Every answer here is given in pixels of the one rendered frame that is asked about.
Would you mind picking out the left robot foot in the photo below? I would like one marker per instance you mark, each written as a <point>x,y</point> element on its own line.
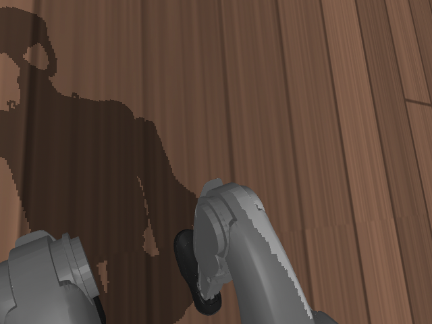
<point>100,309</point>

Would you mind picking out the right robot hand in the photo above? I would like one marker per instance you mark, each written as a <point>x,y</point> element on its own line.
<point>322,318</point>

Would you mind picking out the right robot foot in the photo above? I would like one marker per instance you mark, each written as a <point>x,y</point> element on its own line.
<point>184,254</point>

